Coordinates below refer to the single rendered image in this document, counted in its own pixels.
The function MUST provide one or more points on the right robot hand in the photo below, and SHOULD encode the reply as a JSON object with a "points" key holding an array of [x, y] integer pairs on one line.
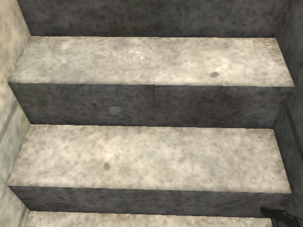
{"points": [[287, 215]]}

